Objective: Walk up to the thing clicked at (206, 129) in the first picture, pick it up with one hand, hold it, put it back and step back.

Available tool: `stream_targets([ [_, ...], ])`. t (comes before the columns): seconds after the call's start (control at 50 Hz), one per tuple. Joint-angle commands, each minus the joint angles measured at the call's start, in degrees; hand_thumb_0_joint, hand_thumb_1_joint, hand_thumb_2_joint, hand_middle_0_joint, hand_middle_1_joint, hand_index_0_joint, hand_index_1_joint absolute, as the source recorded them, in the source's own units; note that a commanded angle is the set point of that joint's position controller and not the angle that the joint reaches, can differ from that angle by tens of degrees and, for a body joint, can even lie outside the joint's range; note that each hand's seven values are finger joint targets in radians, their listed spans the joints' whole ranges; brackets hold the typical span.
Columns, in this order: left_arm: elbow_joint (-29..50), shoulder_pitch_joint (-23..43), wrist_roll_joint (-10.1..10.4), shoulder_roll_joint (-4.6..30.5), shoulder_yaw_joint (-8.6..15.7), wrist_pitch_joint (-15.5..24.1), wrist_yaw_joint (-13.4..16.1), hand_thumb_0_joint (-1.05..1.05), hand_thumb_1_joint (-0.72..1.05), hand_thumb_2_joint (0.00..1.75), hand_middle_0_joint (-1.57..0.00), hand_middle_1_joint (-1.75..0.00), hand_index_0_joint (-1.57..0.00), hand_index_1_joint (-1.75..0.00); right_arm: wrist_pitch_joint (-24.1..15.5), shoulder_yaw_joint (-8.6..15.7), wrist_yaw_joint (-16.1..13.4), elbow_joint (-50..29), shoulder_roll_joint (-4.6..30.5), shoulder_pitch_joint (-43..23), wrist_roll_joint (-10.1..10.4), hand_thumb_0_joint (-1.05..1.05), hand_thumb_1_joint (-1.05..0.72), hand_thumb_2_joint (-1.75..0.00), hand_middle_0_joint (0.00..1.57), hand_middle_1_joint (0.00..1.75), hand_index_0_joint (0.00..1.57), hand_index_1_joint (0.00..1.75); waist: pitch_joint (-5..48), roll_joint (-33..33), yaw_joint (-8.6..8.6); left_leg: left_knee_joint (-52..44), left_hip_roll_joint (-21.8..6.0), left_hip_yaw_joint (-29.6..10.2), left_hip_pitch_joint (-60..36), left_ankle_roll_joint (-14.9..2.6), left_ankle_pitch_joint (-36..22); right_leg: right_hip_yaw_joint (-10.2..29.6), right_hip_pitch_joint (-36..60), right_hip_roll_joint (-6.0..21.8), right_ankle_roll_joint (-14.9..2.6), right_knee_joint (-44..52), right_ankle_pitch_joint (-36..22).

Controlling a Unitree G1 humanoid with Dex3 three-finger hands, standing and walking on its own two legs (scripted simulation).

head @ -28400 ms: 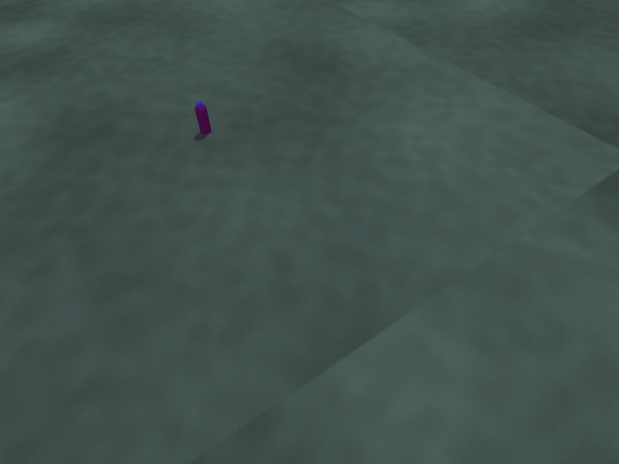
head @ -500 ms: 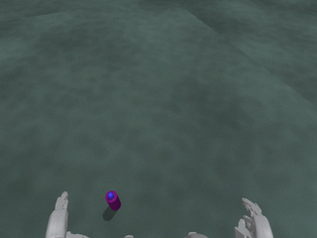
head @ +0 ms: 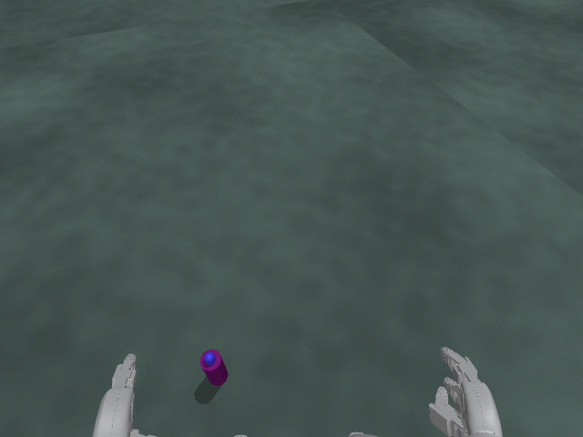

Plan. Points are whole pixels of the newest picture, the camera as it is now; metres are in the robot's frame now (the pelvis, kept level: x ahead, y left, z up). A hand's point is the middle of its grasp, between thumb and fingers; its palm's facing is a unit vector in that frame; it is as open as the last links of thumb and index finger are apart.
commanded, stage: home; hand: left
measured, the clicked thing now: (213, 366) +0.42 +0.23 -0.63
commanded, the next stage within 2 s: stand in 1.28 s
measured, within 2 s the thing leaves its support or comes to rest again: neither
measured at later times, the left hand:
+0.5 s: hand (169, 420) +0.17 +0.18 -0.06, palm faces +0.10 -0.95 -0.29, open 17.7 cm
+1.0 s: hand (167, 417) +0.17 +0.18 -0.06, palm faces +0.10 -0.95 -0.29, open 17.6 cm
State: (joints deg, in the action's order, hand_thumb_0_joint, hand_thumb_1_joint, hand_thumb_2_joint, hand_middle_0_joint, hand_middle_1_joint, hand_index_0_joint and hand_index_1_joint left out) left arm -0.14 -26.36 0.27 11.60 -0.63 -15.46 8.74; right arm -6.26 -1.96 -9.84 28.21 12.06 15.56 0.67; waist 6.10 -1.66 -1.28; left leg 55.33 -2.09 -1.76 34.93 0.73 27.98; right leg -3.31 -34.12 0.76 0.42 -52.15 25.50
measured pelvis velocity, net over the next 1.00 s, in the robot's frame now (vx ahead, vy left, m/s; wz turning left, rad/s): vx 0.01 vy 0.00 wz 0.00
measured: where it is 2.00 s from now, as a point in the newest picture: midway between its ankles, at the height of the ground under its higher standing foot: outside the picture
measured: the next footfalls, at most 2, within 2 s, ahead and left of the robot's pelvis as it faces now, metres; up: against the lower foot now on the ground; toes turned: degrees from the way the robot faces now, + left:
none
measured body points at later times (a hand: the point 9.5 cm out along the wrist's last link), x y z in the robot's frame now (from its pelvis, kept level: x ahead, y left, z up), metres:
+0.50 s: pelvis +0.00 -0.01 +0.00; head +0.02 +0.00 +0.45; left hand +0.16 +0.22 -0.04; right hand +0.16 -0.25 -0.07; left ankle +0.00 +0.12 -0.69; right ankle +0.01 -0.13 -0.69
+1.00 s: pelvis +0.01 +0.00 +0.00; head +0.03 +0.00 +0.45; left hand +0.16 +0.23 -0.04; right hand +0.17 -0.24 -0.07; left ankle +0.00 +0.12 -0.69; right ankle +0.01 -0.13 -0.69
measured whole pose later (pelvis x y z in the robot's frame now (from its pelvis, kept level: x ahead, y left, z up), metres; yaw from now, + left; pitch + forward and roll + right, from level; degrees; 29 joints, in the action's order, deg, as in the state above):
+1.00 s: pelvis +0.01 +0.00 +0.00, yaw +0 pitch +8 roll -2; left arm -1.9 -25.7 0.2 11.2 -0.3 -14.9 7.8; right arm -7.3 -1.5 -9.7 30.0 11.7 15.6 0.6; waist 5.6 -1.6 -1.1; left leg 54.0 -2.2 -1.6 33.8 0.9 27.9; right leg -3.1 -33.3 0.6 0.2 -51.3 25.6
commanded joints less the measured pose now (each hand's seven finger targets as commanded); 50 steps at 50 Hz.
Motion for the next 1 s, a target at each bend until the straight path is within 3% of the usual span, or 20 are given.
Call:
stream_targets([
  [0.0,9.1,0.4,-0.2,5.3,2.7,3.0,0.2,0.0,-0.59,0.03,-0.05,-0.05,-0.05,-0.05,-3.2,3.0,-0.5,-8.7,6.5,-3.5,0.0,0.0,-0.9,-0.9,0.2,0.3,0.2,0.3,4.0,0.4,-0.45,-9.3,1.8,1.5,-2.5,-1.02,-12.1,-0.4,3.9,-1.5,-0.55,9.3,-10.4],
  [0.02,9.4,0.3,-0.3,6.0,3.6,3.1,0.2,0.0,-0.59,0.03,-0.05,-0.05,-0.05,-0.05,-3.3,3.0,-0.4,-8.7,6.4,-3.7,-0.1,0.0,-0.9,-0.9,0.2,0.3,0.2,0.3,4.6,1.2,0.19,-9.2,1.8,1.5,-2.3,-1.09,-12.1,-0.3,5.0,-1.4,-0.46,9.5,-10.5],
  [0.18,10.4,2.1,-0.3,6.3,3.7,3.8,0.1,0.0,-0.6,0.02,-0.05,-0.05,-0.05,-0.05,-3.8,3.1,-0.5,-8.3,6.4,-3.8,0.1,0.0,-0.9,-0.9,0.2,0.3,0.2,0.3,4.9,-0.2,0.05,-9.9,1.9,1.9,-3.2,-1.15,-9.6,0.1,4.2,-1.3,-0.5,10.0,-8.4],
  [0.28,9.9,1.1,-0.4,5.9,3.4,3.8,0.1,0.0,-0.61,0.02,-0.04,-0.04,-0.04,-0.04,-4.0,3.3,-0.8,-7.8,6.5,-3.0,0.0,0.0,-0.9,-0.9,0.2,0.3,0.2,0.3,7.3,-0.2,-0.2,-9.1,1.7,1.6,-4.7,-1.03,-14.1,-0.1,5.5,-1.5,-0.56,8.9,-12.5],
  [0.36,8.6,1.5,-0.4,5.1,2.5,3.7,-0.1,0.0,-0.61,0.02,-0.05,-0.05,-0.05,-0.05,-4.1,3.2,-0.8,-7.5,6.5,-3.5,0.0,0.0,-0.9,-0.9,0.2,0.3,0.2,0.3,4.8,0.2,-0.23,-9.7,1.6,1.5,-4.0,-1.0,-13.1,-0.4,4.5,-1.6,-0.56,9.3,-11.3],
  [0.46,8.3,1.3,-0.4,5.7,3.2,3.7,-0.2,0.0,-0.6,0.02,-0.05,-0.05,-0.05,-0.05,-4.2,3.1,-0.6,-7.7,6.4,-3.8,0.1,0.0,-0.9,-0.9,0.2,0.3,0.2,0.3,3.6,0.7,0.15,-9.6,1.8,1.9,-3.3,-1.17,-12.1,-0.2,4.6,-1.4,-0.31,10.2,-10.7],
  [0.48,8.5,2.0,-0.4,5.5,3.3,3.7,-0.3,0.0,-0.58,0.03,-0.05,-0.05,-0.05,-0.05,-4.4,3.4,-0.7,-7.4,6.5,-3.7,0.0,0.0,-0.9,-0.9,0.2,0.3,0.2,0.3,4.7,1.4,-0.47,-9.4,1.7,1.8,-3.8,-1.15,-12.1,0.0,4.9,-1.4,-0.32,9.8,-10.6],
  [0.5,8.9,1.7,-0.3,6.1,3.7,3.8,-0.3,0.0,-0.6,0.02,-0.05,-0.05,-0.05,-0.05,-4.2,3.2,-0.7,-7.5,6.3,-3.7,0.0,0.0,-0.9,-0.9,0.2,0.3,0.2,0.3,4.6,0.6,0.29,-9.5,1.9,1.9,-3.5,-1.19,-12.5,0.0,5.0,-1.3,-0.34,10.0,-11.1],
  [0.54,8.6,1.8,-0.3,5.7,3.3,3.7,-0.3,0.0,-0.59,0.03,-0.05,-0.05,-0.05,-0.05,-4.3,3.3,-0.6,-7.3,6.5,-3.8,0.1,0.0,-0.9,-0.9,0.2,0.3,0.2,0.3,3.5,0.2,0.03,-10.2,1.7,1.7,-3.6,-1.07,-11.3,-0.2,4.5,-1.4,-0.49,9.8,-9.7],
  [0.66,9.8,2.2,-0.4,5.5,3.0,3.8,-0.3,0.0,-0.58,0.03,-0.05,-0.05,-0.05,-0.05,-4.4,3.4,-0.7,-7.2,6.5,-3.4,-0.1,0.0,-0.9,-0.9,0.2,0.3,0.2,0.3,6.4,-0.5,-0.03,-9.7,1.7,1.7,-5.0,-0.91,-14.3,-0.2,5.6,-1.5,-0.64,8.9,-12.5],
  [0.72,9.6,2.2,-0.4,5.0,2.7,3.8,-0.3,0.0,-0.59,0.03,-0.05,-0.05,-0.05,-0.05,-4.5,3.6,-0.7,-7.1,6.7,-3.3,-0.1,0.0,-0.9,-0.9,0.2,0.3,0.2,0.3,6.6,-0.5,-0.48,-9.9,1.3,1.1,-5.5,-0.68,-15.6,-0.7,5.5,-1.9,-0.87,8.1,-13.1],
  [0.78,9.3,1.6,-0.3,5.8,3.3,3.7,-0.2,0.0,-0.57,0.04,-0.05,-0.05,-0.05,-0.05,-4.3,3.5,-0.6,-7.0,6.6,-3.5,-0.1,0.0,-0.9,-0.9,0.2,0.3,0.2,0.3,5.5,-0.8,0.13,-9.9,1.5,1.2,-4.8,-0.74,-15.7,-0.8,5.4,-1.8,-0.79,8.5,-13.2],
  [0.8,8.1,1.9,-0.4,4.8,2.4,3.6,-0.3,0.0,-0.57,0.04,-0.05,-0.05,-0.05,-0.05,-4.3,3.5,-0.6,-7.1,6.6,-3.5,-0.1,0.0,-0.9,-0.9,0.2,0.3,0.2,0.3,4.7,-0.1,-0.48,-10.0,1.4,1.2,-4.6,-0.79,-14.8,-0.8,4.8,-1.8,-0.74,8.6,-12.6],
  [0.82,9.0,2.1,-0.4,5.5,3.2,3.7,-0.2,0.0,-0.57,0.04,-0.05,-0.05,-0.05,-0.05,-4.3,3.5,-0.6,-7.2,6.6,-3.8,-0.1,0.0,-0.9,-0.9,0.2,0.3,0.2,0.3,4.4,0.3,0.23,-10.3,1.5,1.3,-4.2,-0.88,-13.5,-0.7,4.8,-1.7,-0.71,9.0,-11.3],
  [0.92,8.5,2.0,-0.4,5.2,2.9,3.5,-0.4,0.0,-0.58,0.04,-0.05,-0.05,-0.05,-0.05,-4.4,3.7,-0.8,-7.2,6.9,-3.3,-0.1,0.0,-0.9,-0.9,0.2,0.3,0.2,0.3,5.2,0.3,-0.25,-9.9,1.5,1.4,-4.8,-0.84,-14.8,-0.6,4.9,-1.7,-0.63,8.8,-12.6],
  [0.98,8.9,0.9,-0.4,5.5,3.4,3.6,-0.3,0.0,-0.57,0.04,-0.05,-0.05,-0.05,-0.05,-4.3,3.5,-0.7,-7.2,6.3,-3.3,-0.2,0.0,-0.9,-0.9,0.2,0.3,0.2,0.3,6.5,-0.4,0.44,-9.7,1.5,1.3,-4.8,-0.77,-15.6,-0.7,6.0,-1.7,-0.78,8.5,-13.2],
])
